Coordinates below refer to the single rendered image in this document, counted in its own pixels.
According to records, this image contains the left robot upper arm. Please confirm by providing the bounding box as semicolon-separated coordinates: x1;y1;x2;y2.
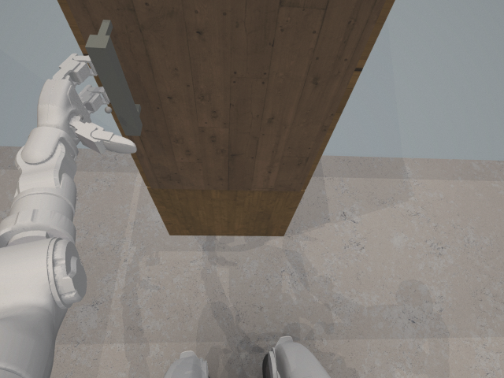
0;237;87;378

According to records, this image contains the cupboard door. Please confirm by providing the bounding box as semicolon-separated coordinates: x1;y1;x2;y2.
66;0;386;191

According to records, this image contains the robot left hand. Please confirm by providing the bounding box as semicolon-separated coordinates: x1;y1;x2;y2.
37;53;137;154

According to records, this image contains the robot left thigh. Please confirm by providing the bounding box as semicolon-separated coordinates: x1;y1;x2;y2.
164;357;209;378

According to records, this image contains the right robot shin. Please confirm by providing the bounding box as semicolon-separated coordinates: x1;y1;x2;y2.
270;336;293;378

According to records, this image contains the handle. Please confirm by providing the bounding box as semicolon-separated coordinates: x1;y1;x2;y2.
85;20;143;136

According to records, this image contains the left robot forearm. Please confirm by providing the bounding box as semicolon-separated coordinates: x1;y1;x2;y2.
0;126;79;248

